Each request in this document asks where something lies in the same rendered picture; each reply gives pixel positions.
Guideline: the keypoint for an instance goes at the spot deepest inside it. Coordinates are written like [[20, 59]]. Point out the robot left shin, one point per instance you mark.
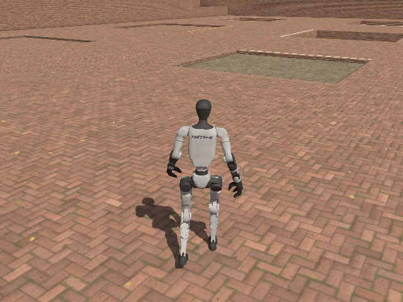
[[184, 234]]

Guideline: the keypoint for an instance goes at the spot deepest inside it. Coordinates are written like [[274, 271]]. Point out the robot right foot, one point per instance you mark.
[[212, 245]]

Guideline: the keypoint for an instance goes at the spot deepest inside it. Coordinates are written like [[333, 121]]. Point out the robot right upper arm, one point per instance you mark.
[[225, 143]]

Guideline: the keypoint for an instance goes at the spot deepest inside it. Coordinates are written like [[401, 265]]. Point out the robot left hand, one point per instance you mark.
[[169, 171]]

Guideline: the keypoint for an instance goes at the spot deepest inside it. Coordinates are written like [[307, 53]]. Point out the robot right forearm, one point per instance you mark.
[[233, 170]]

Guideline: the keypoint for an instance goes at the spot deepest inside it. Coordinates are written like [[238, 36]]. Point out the robot left forearm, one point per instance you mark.
[[172, 162]]

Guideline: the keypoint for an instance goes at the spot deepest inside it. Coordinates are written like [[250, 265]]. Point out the robot left upper arm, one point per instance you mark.
[[182, 132]]

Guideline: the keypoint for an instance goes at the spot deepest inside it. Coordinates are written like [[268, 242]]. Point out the robot right hand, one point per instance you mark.
[[238, 188]]

